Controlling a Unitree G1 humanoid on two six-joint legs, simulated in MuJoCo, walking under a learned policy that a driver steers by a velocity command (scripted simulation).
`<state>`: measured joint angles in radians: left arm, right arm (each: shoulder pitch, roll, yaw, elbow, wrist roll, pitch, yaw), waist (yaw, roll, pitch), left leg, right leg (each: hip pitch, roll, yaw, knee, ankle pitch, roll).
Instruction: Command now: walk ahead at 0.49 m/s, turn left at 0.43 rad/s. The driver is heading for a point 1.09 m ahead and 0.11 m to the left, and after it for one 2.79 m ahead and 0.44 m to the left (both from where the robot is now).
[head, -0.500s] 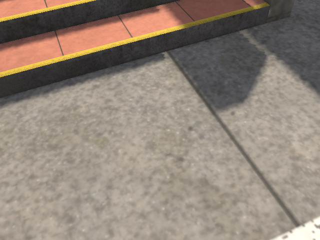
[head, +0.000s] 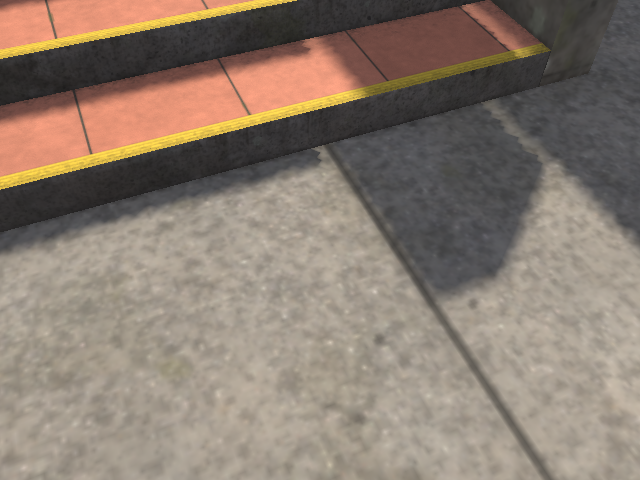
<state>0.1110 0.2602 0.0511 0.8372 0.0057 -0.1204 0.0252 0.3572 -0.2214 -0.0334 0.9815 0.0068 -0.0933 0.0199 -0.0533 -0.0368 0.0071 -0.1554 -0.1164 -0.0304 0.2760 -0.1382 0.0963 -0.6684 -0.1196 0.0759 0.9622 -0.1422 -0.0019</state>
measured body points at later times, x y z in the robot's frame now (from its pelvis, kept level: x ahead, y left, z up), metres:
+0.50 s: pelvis +0.27 -0.05 +0.00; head +0.29 -0.05 +0.45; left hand +0.23 +0.23 -0.12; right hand +0.48 -0.27 -0.11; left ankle +0.30 +0.14 -0.66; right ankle +0.27 -0.15 -0.75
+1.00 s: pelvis +0.49 +0.10 +0.00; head +0.50 +0.12 +0.45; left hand +0.50 +0.40 -0.13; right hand +0.63 -0.14 -0.12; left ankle +0.45 +0.19 -0.75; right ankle +0.59 -0.05 -0.66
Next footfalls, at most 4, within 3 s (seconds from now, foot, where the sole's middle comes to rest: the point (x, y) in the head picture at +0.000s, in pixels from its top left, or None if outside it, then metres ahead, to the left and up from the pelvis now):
0.22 right None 0.31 -0.14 -0.78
0.76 left None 0.49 0.20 -0.78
1.32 right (296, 338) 0.84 0.03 -0.78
1.82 left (233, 253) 1.11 0.19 -0.78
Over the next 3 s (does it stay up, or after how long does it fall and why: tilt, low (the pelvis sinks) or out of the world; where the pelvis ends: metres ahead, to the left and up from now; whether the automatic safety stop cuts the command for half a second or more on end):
stays up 1.00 0.15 -0.01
